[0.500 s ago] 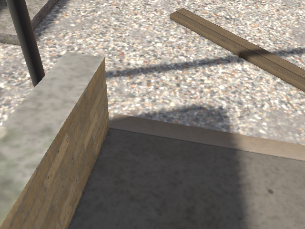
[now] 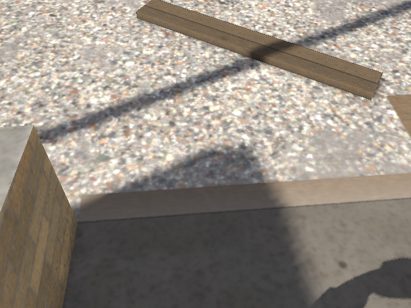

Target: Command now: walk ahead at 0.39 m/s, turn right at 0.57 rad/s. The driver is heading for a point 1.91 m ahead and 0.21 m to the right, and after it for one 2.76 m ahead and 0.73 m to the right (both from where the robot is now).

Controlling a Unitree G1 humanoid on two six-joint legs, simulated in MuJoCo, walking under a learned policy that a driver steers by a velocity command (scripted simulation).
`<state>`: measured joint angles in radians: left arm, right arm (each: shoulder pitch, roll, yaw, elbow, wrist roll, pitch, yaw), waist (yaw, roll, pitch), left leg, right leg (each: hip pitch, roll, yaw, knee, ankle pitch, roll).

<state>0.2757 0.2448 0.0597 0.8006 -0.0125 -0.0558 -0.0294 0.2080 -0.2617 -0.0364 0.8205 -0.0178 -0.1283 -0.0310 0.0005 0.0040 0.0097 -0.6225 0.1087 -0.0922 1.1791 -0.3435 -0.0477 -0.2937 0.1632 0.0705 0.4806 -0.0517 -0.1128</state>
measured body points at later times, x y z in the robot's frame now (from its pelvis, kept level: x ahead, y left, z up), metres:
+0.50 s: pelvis +0.17 +0.07 -0.04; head +0.20 +0.08 +0.41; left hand +0.36 +0.31 -0.15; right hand +0.22 -0.22 -0.14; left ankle +0.26 +0.14 -0.78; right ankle +0.13 -0.10 -0.65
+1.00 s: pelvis +0.20 +0.03 -0.04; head +0.20 +0.03 +0.41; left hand +0.41 +0.21 -0.14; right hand +0.20 -0.24 -0.16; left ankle +0.26 +0.14 -0.78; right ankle +0.13 -0.10 -0.75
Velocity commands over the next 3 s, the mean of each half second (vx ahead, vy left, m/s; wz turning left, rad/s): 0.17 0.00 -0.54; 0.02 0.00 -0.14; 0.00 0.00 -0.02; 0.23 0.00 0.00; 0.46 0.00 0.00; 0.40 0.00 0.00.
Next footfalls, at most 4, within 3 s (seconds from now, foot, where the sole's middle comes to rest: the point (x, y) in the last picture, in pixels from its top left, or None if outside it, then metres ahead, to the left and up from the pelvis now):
0.22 left None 0.29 0.12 -0.82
0.70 right None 0.16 -0.11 -0.79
1.90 right None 0.28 -0.15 -0.81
2.40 left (223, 264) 0.67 -0.05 -0.88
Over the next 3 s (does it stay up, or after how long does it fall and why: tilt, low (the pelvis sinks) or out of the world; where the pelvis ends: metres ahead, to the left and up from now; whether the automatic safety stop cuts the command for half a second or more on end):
stays up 0.78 -0.24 -0.13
